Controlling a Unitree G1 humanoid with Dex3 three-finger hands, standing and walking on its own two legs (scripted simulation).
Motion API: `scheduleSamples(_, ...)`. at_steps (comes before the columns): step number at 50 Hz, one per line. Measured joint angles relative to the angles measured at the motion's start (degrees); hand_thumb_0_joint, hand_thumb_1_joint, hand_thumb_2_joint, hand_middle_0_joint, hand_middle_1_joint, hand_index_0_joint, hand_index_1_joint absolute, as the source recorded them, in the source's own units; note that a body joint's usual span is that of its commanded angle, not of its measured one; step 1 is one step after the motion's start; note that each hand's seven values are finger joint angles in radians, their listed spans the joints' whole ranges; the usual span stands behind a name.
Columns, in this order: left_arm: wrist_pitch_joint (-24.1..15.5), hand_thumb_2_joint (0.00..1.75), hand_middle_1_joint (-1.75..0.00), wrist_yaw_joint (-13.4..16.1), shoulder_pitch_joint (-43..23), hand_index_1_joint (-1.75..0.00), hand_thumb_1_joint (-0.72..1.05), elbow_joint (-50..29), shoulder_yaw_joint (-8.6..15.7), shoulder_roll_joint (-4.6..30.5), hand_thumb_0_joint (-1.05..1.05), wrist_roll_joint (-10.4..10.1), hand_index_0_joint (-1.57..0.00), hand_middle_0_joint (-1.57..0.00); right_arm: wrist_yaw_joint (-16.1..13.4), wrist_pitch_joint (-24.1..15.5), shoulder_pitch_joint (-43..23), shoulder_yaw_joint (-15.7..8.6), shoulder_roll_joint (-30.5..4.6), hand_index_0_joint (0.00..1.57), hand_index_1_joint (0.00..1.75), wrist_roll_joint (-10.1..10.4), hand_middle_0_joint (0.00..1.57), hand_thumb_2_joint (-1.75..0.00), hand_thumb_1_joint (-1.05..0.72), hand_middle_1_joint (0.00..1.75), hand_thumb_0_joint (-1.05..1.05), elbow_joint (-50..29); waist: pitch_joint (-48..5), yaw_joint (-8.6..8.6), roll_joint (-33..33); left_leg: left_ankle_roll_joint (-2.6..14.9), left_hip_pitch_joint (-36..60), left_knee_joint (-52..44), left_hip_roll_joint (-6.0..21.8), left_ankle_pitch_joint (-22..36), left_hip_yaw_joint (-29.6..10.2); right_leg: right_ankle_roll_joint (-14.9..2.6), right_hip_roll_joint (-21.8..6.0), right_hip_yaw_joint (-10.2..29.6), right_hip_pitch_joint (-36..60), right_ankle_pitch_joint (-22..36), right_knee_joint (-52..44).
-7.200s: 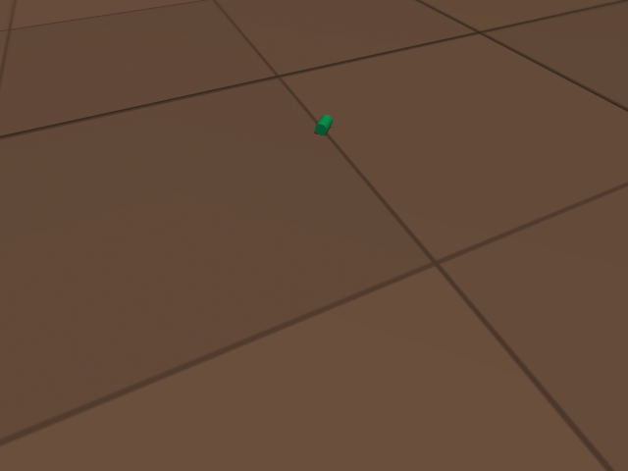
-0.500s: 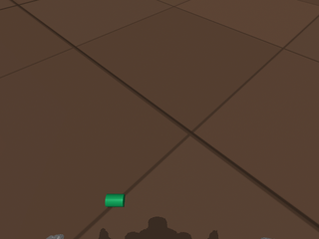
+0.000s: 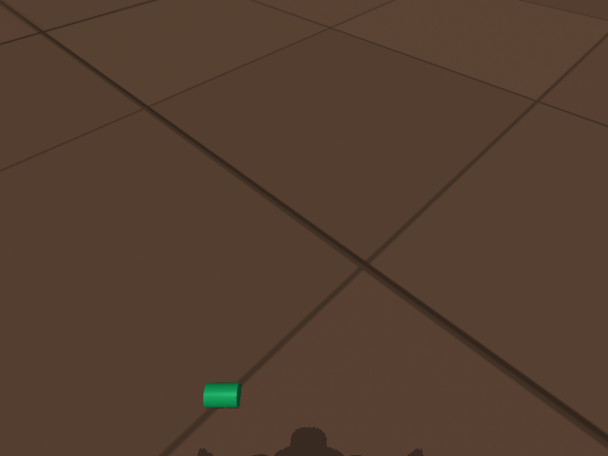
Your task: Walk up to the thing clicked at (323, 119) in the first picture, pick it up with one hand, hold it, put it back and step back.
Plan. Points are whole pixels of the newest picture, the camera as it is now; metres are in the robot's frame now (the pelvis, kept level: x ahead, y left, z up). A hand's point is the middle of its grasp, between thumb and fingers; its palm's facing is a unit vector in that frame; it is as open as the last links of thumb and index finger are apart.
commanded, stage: walk up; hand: left
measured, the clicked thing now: (222, 394) +0.41 +0.29 -0.75
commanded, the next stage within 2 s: stand in 0.44 s
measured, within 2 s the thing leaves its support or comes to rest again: neither
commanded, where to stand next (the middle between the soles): +0.03 +0.03 m, yaw +1 degrees
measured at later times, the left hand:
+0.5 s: hand out of the picture +0.09 +0.25 -0.16, palm faces -0.01 -0.94 -0.35, open 7.4 cm
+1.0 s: hand out of the picture +0.09 +0.25 -0.16, palm faces -0.02 -0.94 -0.33, open 7.4 cm
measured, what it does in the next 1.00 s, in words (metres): stands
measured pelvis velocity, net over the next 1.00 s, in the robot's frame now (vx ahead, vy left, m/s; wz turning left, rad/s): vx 0.01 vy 0.00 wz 0.00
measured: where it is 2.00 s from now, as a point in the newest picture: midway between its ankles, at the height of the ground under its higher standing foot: outside the picture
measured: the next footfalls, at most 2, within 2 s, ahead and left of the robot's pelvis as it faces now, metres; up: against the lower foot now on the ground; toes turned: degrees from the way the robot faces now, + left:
none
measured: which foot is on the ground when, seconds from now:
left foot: down 0.00-1.00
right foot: down 0.00-1.00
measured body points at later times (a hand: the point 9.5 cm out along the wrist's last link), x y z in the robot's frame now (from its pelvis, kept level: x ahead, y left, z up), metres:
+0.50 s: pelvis +0.01 +0.00 +0.00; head +0.02 +0.00 +0.45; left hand +0.09 +0.30 -0.13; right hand +0.08 -0.30 -0.14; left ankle +0.01 +0.12 -0.75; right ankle +0.01 -0.15 -0.75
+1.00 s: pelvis +0.01 +0.00 +0.00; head +0.02 +0.00 +0.45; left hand +0.09 +0.30 -0.13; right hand +0.10 -0.31 -0.13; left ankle +0.01 +0.12 -0.75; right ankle +0.01 -0.15 -0.75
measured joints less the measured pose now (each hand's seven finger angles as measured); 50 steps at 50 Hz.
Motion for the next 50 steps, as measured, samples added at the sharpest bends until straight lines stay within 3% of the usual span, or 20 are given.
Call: scheduleSamples(50, 0.75, 0.90, -0.30, -0.33, 2.48, -0.30, 0.90, -2.72, 0.71, -0.62, 0.01, 0.17, -0.20, -0.20, -0.52, -0.76, 1.55, 0.47, 0.93, 0.20, 0.30, -0.63, 0.21, -0.90, -0.90, 0.30, 0.01, -1.64, 0.09, 0.07, -0.74, -0.50, 1.21, -1.53, 0.52, 0.09, -0.24, -0.42, 0.51, -0.30, 1.38, 0.22, -1.81)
